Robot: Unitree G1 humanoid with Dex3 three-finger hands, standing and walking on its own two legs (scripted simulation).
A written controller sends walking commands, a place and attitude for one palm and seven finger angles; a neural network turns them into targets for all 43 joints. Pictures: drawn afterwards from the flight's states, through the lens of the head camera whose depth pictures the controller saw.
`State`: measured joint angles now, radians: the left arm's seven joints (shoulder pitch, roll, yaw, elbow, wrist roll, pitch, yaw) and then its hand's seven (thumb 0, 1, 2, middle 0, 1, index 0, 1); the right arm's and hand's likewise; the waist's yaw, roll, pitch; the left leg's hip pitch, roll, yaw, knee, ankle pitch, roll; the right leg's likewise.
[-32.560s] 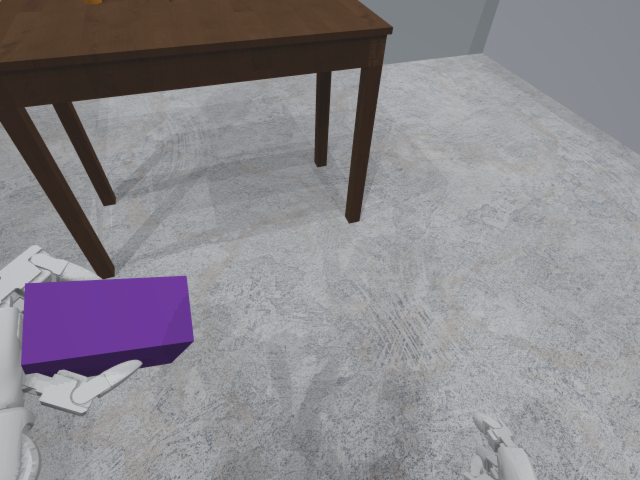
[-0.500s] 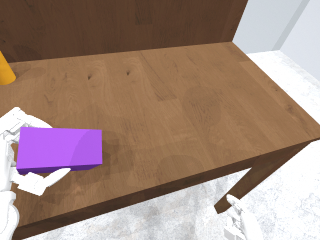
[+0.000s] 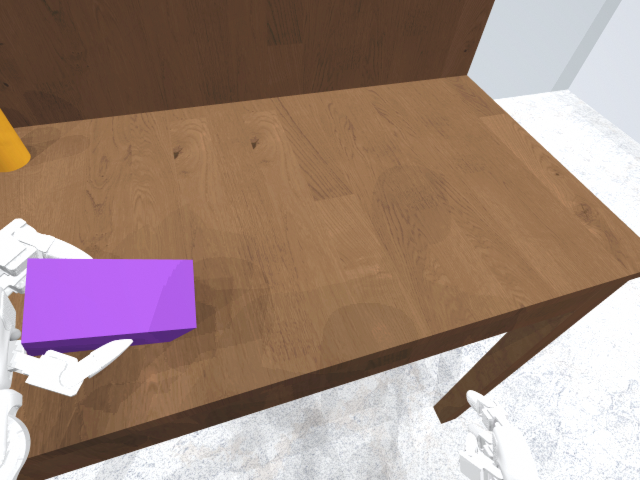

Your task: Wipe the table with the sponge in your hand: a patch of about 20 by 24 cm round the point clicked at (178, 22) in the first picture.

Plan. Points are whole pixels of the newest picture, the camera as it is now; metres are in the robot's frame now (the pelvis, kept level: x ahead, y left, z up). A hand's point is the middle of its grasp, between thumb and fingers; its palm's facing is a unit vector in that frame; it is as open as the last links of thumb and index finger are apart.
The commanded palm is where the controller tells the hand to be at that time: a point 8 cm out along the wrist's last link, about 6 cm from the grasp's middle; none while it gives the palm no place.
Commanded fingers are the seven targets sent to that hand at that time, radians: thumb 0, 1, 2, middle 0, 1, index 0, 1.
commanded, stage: look again from close up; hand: left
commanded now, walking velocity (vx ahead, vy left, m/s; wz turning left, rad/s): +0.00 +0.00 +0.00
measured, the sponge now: (136, 306) +0.24 +0.21 +0.13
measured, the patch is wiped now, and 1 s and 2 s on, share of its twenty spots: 0.00 0.00 0.00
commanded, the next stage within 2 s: shuffle to correct the standing spot in 0.04 s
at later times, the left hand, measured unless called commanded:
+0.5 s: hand (112, 306) +0.23 +0.22 +0.16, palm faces +0.38 -0.85 -0.36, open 10.3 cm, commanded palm +0.16 +0.25 +0.17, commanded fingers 0.00 0.10 1.30 -1.20 -1.60 -1.20 -1.60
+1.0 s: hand (181, 312) +0.23 +0.16 +0.16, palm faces +0.35 -0.85 -0.38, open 10.3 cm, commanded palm +0.17 +0.19 +0.17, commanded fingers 0.00 0.10 1.30 -1.20 -1.60 -1.20 -1.60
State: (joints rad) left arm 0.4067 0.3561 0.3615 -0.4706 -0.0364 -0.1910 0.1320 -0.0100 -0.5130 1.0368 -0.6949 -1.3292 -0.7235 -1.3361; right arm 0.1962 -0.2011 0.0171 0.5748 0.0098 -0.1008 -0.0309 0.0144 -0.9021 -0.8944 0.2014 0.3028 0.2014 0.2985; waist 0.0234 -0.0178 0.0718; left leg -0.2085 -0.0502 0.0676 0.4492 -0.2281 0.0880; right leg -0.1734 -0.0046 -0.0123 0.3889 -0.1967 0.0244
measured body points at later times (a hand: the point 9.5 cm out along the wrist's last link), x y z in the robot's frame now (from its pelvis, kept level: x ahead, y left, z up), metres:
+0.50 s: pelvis +0.00 -0.03 +0.00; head +0.03 -0.01 +0.45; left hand +0.20 +0.26 +0.18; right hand +0.18 -0.25 -0.07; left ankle +0.01 +0.05 -0.74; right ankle +0.01 -0.14 -0.74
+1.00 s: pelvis +0.01 -0.09 -0.01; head +0.04 -0.08 +0.44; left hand +0.20 +0.20 +0.18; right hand +0.17 -0.34 -0.08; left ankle +0.01 +0.05 -0.74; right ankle +0.01 -0.14 -0.74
